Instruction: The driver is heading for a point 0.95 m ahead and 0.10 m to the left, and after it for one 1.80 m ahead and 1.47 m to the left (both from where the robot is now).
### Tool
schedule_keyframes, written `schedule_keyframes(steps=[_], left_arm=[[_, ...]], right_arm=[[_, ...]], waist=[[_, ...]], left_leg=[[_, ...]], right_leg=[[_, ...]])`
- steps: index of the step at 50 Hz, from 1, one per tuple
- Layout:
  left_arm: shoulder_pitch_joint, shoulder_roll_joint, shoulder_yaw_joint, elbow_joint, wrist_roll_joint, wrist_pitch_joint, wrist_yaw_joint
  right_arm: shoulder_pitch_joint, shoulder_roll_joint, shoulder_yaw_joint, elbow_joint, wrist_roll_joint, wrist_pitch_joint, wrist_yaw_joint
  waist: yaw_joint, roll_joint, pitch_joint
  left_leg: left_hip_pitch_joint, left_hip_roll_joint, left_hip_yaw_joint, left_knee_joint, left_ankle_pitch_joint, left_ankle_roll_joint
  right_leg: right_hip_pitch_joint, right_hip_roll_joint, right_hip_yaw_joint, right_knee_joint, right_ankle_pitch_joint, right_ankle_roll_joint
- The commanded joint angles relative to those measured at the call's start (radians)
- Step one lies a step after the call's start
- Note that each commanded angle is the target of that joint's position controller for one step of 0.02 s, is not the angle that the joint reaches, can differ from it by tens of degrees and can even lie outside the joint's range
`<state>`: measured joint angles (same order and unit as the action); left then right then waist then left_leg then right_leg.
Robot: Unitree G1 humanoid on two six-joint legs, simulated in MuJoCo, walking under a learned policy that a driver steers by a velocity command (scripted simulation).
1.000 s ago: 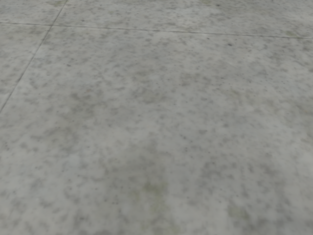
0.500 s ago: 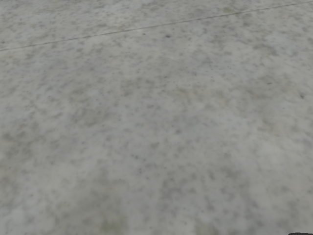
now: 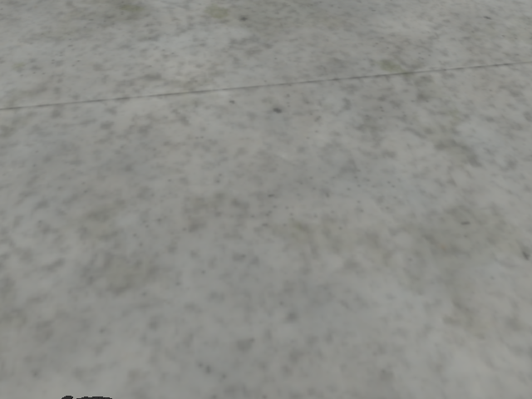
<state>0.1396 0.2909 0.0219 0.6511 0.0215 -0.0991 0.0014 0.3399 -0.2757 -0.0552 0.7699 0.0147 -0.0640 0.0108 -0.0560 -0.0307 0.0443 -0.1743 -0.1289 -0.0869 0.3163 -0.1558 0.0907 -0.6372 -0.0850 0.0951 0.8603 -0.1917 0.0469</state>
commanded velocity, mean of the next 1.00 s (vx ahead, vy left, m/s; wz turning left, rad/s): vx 0.50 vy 0.00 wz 0.27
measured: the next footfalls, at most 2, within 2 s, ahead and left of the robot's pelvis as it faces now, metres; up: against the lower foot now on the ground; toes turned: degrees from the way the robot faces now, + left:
right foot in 0.20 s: +0.30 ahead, -0.15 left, +0.00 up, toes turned +12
left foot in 0.70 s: +0.49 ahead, +0.19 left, +0.00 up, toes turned +24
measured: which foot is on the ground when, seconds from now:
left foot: down 0.00-0.20, up 0.22-0.68, down 0.70-1.00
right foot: up 0.00-0.18, down 0.20-0.70, up 0.72-1.00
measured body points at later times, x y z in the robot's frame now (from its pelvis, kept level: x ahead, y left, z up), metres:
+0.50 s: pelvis +0.28 -0.04 +0.00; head +0.30 -0.04 +0.45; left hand +0.23 +0.25 -0.11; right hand +0.53 -0.24 -0.09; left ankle +0.34 +0.14 -0.68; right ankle +0.26 -0.16 -0.75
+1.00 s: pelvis +0.52 +0.10 +0.00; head +0.53 +0.11 +0.45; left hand +0.56 +0.41 -0.11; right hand +0.66 -0.15 -0.11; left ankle +0.46 +0.17 -0.75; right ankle +0.68 -0.03 -0.67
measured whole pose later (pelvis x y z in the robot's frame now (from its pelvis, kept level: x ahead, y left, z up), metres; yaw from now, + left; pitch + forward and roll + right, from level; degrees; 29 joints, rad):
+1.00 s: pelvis +0.52 +0.10 +0.00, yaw +16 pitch +0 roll +2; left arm 0.21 0.31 0.07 0.80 -0.03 -0.04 0.00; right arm 0.31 -0.26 -0.07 0.80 -0.02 -0.09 0.01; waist -0.04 -0.05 0.03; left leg -0.05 -0.04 0.16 0.26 -0.21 0.06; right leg -0.68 -0.11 0.08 0.97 -0.08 0.02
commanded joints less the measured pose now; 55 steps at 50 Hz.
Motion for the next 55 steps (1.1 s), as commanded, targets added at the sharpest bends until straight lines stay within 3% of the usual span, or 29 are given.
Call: schedule_keyframes(steps=[1, 3, 6, 8, 9, 10, 11, 12, 13, 14, 15, 17, 21, 27, 31, 33, 34, 35, 36, 37, 38, 39, 40, 41, 42, 44, 48, 51, 55], left_arm=[[-0.068, 0.048, 0.009, -0.073, -0.003, -0.013, -0.001], [-0.116, 0.06, 0.015, -0.086, -0.018, -0.018, -0.006], [-0.128, 0.1, 0.035, -0.094, -0.029, -0.025, -0.012], [-0.058, 0.123, 0.052, -0.079, -0.032, -0.032, -0.011], [0.029, 0.149, 0.067, -0.063, -0.025, -0.035, -0.005], [0.174, 0.203, 0.084, -0.053, -0.009, -0.035, 0.004], [0.246, 0.276, 0.103, -0.016, -0.001, -0.017, 0.0], [0.236, 0.19, 0.088, -0.024, -0.017, -0.012, -0.008], [0.198, 0.135, 0.073, -0.03, -0.02, -0.008, -0.005], [0.151, 0.116, 0.065, -0.031, -0.012, -0.005, -0.005], [0.121, 0.095, 0.058, -0.022, -0.009, -0.002, -0.006], [0.098, 0.078, 0.055, -0.008, -0.005, -0.008, -0.004], [0.11, 0.115, 0.072, 0.034, -0.016, -0.018, -0.004], [0.157, 0.159, 0.081, 0.093, -0.027, -0.004, -0.001], [0.216, 0.191, 0.089, 0.145, -0.052, 0.015, -0.006], [0.22, 0.214, 0.092, 0.164, -0.061, 0.028, -0.002], [0.212, 0.216, 0.087, 0.174, -0.065, 0.035, 0.0], [0.216, 0.194, 0.074, 0.178, -0.061, 0.035, 0.004], [0.234, 0.112, 0.043, 0.141, -0.033, 0.025, 0.0], [0.319, 0.046, 0.018, 0.142, -0.034, 0.006, -0.009], [0.221, 0.161, 0.053, 0.142, -0.067, -0.001, -0.013], [0.156, 0.168, 0.058, 0.113, -0.08, -0.003, -0.014], [0.131, 0.146, 0.056, 0.115, -0.064, -0.001, -0.007], [0.144, 0.137, 0.06, 0.122, -0.051, 0.01, -0.004], [0.186, 0.119, 0.06, 0.139, -0.052, 0.026, -0.004], [0.212, 0.075, 0.055, 0.15, -0.055, 0.05, -0.002], [0.124, 0.058, 0.054, 0.116, -0.049, 0.059, 0.0], [0.035, 0.037, 0.042, 0.088, -0.043, 0.05, -0.021], [-0.09, 0.027, 0.031, 0.025, -0.041, 0.05, -0.047]], right_arm=[[-0.037, -0.185, -0.05, -0.073, 0.011, -0.009, -0.019], [0.01, -0.187, -0.051, -0.057, 0.017, 0.002, -0.023], [0.032, -0.176, -0.051, -0.052, 0.02, 0.015, -0.028], [0.013, -0.167, -0.051, -0.06, 0.015, 0.022, -0.028], [0.012, -0.136, -0.04, -0.067, 0.009, 0.022, -0.024], [0.017, -0.069, -0.016, -0.088, -0.008, 0.017, -0.019], [0.152, -0.015, 0.004, -0.117, 0.02, 0.008, -0.017], [0.142, -0.115, -0.013, -0.096, 0.033, 0.009, -0.022], [0.04, -0.168, -0.03, -0.106, 0.026, 0.015, -0.023], [-0.013, -0.163, -0.032, -0.116, 0.014, 0.02, -0.025], [-0.046, -0.152, -0.034, -0.129, 0.005, 0.021, -0.022], [-0.045, -0.116, -0.033, -0.137, 0.015, 0.032, -0.011], [-0.109, -0.071, -0.021, -0.17, 0.006, 0.045, -0.003], [-0.271, -0.036, 0.001, -0.207, 0.005, 0.023, 0.027], [-0.359, -0.054, 0.0, -0.247, 0.007, 0.015, 0.042], [-0.319, -0.088, -0.015, -0.248, -0.003, 0.014, 0.042], [-0.205, -0.12, -0.035, -0.219, -0.007, 0.014, 0.037], [-0.048, -0.172, -0.061, -0.17, -0.008, 0.016, 0.024], [0.114, -0.268, -0.084, -0.141, -0.027, 0.023, 0.003], [0.106, -0.287, -0.076, -0.148, -0.025, 0.02, 0.002], [0.076, -0.198, -0.054, -0.146, -0.021, 0.013, 0.005], [0.02, -0.168, -0.042, -0.134, -0.014, 0.006, 0.007], [-0.041, -0.133, -0.033, -0.125, -0.013, 0.0, 0.01], [-0.087, -0.102, -0.026, -0.124, -0.017, -0.009, 0.014], [-0.115, -0.083, -0.024, -0.121, -0.023, -0.019, 0.016], [-0.133, -0.08, -0.029, -0.099, -0.027, -0.041, 0.015], [-0.116, -0.096, -0.038, -0.052, -0.037, -0.053, -0.002], [-0.106, -0.122, -0.043, -0.033, -0.03, -0.048, -0.013], [-0.036, -0.156, -0.056, 0.01, -0.012, -0.025, -0.022]], waist=[[0.005, 0.086, -0.025], [-0.015, 0.097, -0.036], [-0.001, 0.119, -0.049], [0.048, 0.139, -0.065], [0.094, 0.131, -0.118], [0.153, 0.025, -0.254], [0.098, -0.3, -0.372], [0.116, -0.215, -0.308], [0.14, -0.113, -0.184], [0.126, -0.046, -0.117], [0.11, -0.045, -0.066], [0.081, -0.091, -0.037], [0.078, -0.052, -0.012], [0.13, -0.012, 0.017], [0.131, -0.021, 0.046], [0.08, -0.052, -0.002], [0.003, -0.053, -0.072], [-0.075, -0.044, -0.164], [-0.111, 0.109, -0.323], [-0.048, 0.259, -0.471], [-0.087, 0.144, -0.372], [-0.058, 0.146, -0.214], [-0.019, 0.103, -0.145], [0.016, 0.125, -0.097], [0.047, 0.142, -0.089], [0.073, 0.123, -0.066], [0.063, 0.095, -0.001], [0.033, 0.079, 0.026], [-0.014, 0.055, 0.069]], left_leg=[[-0.164, 0.192, -0.159, -0.113, 0.158, 0.142], [-0.134, 0.204, -0.196, -0.084, 0.098, 0.124], [-0.024, 0.243, -0.293, 0.008, 0.028, 0.093], [-0.007, 0.243, -0.325, 0.092, 0.043, 0.067], [-0.035, 0.2, -0.296, 0.201, 0.068, 0.037], [-0.141, 0.139, -0.215, 0.475, -0.062, 0.001], [-0.469, 0.02, -0.077, 0.783, -0.438, -0.055], [-0.594, 0.102, -0.093, 0.927, -0.415, -0.07], [-0.623, 0.133, -0.082, 0.968, -0.318, -0.078], [-0.595, 0.164, -0.054, 0.956, -0.244, -0.088], [-0.579, 0.188, -0.052, 0.914, -0.196, -0.093], [-0.516, 0.222, -0.03, 0.867, -0.151, -0.097], [-0.555, 0.241, -0.014, 0.742, -0.072, -0.114], [-0.475, 0.213, 0.052, 0.414, 0.16, -0.088], [-0.45, 0.18, 0.086, 0.29, 0.076, -0.041], [-0.324, 0.133, 0.127, 0.246, -0.008, -0.003], [-0.146, 0.104, 0.151, 0.193, 0.026, 0.025], [0.118, 0.113, 0.134, 0.183, 0.089, 0.053], [0.492, 0.366, -0.182, 0.213, 0.107, 0.141], [0.617, 0.559, -0.598, 0.085, 0.001, 0.256], [0.518, 0.525, -0.513, 0.043, -0.047, 0.209], [0.375, 0.483, -0.337, 0.015, 0.0, 0.167], [0.253, 0.433, -0.241, -0.017, 0.042, 0.136], [0.159, 0.399, -0.162, -0.056, 0.085, 0.121], [0.092, 0.38, -0.107, -0.099, 0.096, 0.113], [0.028, 0.377, -0.032, -0.155, 0.159, 0.122], [0.04, 0.361, 0.106, -0.193, 0.235, 0.105], [0.06, 0.349, 0.192, -0.209, 0.24, 0.082], [0.193, 0.398, 0.238, -0.183, 0.281, 0.073]], right_leg=[[0.174, 0.063, -0.052, -0.21, 0.235, 0.029], [0.212, 0.087, -0.038, -0.284, 0.293, 0.032], [0.233, 0.086, 0.006, -0.361, 0.22, 0.007], [0.331, 0.082, -0.007, -0.404, 0.146, -0.034], [0.473, 0.053, -0.001, -0.426, 0.124, -0.069], [0.71, -0.117, 0.154, -0.412, 0.052, -0.137], [0.988, -0.328, 0.598, -0.499, -0.172, -0.294], [0.947, -0.339, 0.696, -0.549, -0.373, -0.288], [0.84, -0.293, 0.541, -0.562, -0.331, -0.247], [0.73, -0.249, 0.404, -0.572, -0.179, -0.225], [0.65, -0.209, 0.309, -0.593, -0.064, -0.22], [0.56, -0.162, 0.177, -0.644, 0.035, -0.21], [0.55, -0.178, 0.045, -0.699, 0.182, -0.243], [0.575, -0.154, -0.131, -0.713, 0.274, -0.219], [0.679, -0.198, -0.148, -0.68, 0.365, -0.209], [0.713, -0.202, -0.161, -0.57, 0.66, -0.193], [0.686, -0.178, -0.185, -0.432, 0.791, -0.174], [0.561, -0.133, -0.208, -0.241, 0.746, -0.143], [0.239, -0.044, -0.221, 0.123, 0.313, -0.092], [0.017, 0.104, -0.059, 0.379, -0.419, -0.062], [-0.065, 0.06, 0.038, 0.448, -0.392, -0.066], [-0.104, 0.016, 0.006, 0.415, -0.302, -0.072], [-0.078, -0.022, -0.01, 0.358, -0.219, -0.066], [-0.035, -0.046, -0.009, 0.319, -0.153, -0.058], [0.029, -0.062, -0.001, 0.312, -0.099, -0.051], [0.052, -0.063, 0.0, 0.301, -0.047, -0.035], [-0.043, -0.053, 0.028, 0.141, 0.128, -0.018], [-0.018, -0.037, -0.028, -0.053, 0.267, -0.031], [-0.068, -0.026, -0.082, -0.188, 0.247, -0.067]])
